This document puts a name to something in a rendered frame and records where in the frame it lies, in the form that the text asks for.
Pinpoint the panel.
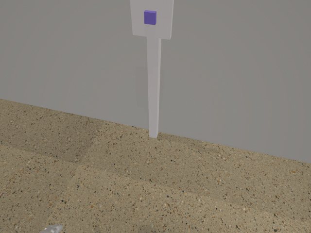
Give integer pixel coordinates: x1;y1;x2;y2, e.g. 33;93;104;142
130;0;174;138

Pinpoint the button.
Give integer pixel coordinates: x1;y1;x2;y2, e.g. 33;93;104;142
144;10;156;25

